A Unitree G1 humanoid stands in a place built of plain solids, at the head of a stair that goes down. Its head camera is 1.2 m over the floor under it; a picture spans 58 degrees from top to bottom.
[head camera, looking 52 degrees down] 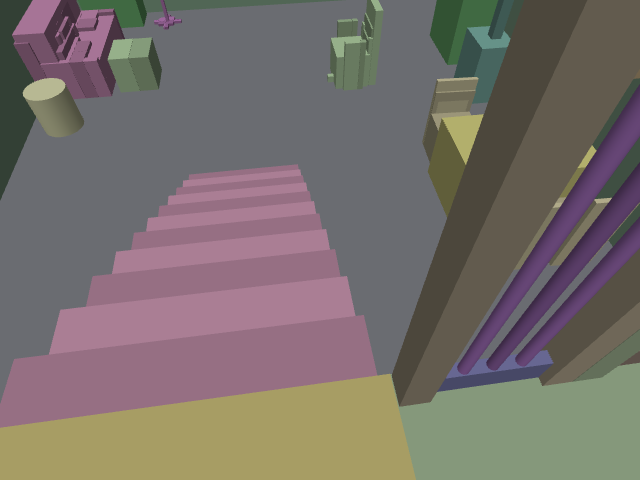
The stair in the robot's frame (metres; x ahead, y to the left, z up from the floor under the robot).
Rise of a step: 0.19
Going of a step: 0.29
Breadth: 1.20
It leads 8 degrees to the left of straight ahead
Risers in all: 12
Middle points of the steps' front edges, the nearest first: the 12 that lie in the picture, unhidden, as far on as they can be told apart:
0.37 0.39 0.00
0.66 0.44 -0.19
0.95 0.48 -0.38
1.24 0.52 -0.57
1.53 0.56 -0.76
1.82 0.60 -0.95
2.11 0.64 -1.14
2.40 0.68 -1.33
2.69 0.72 -1.52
2.98 0.76 -1.71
3.27 0.80 -1.90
3.56 0.84 -2.09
